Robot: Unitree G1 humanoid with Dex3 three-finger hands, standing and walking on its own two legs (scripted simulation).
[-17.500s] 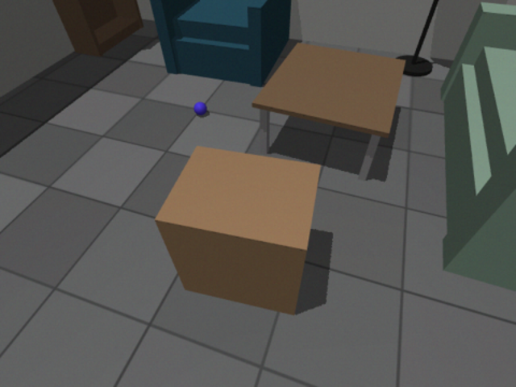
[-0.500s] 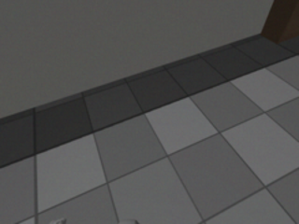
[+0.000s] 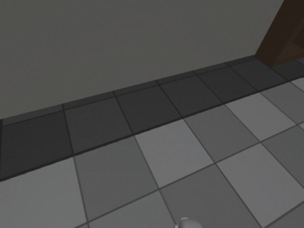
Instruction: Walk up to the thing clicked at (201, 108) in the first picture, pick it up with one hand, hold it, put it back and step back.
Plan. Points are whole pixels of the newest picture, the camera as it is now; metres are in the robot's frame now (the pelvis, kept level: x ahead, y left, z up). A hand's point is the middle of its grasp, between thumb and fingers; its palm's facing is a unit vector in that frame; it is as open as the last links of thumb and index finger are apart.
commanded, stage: walk up
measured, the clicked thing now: out of the picture +0.60 -1.49 -0.73
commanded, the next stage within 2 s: none
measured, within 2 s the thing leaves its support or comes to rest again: neither
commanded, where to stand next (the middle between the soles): +0.37 -0.02 m, yaw +1 degrees
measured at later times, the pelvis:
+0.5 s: pelvis +0.18 -0.03 +0.00, yaw -23 degrees
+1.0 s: pelvis +0.36 +0.09 -0.01, yaw -48 degrees
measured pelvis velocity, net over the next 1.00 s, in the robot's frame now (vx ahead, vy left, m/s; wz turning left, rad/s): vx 0.36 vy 0.09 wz -0.83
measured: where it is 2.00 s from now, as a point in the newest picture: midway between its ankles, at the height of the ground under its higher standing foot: (146, 207)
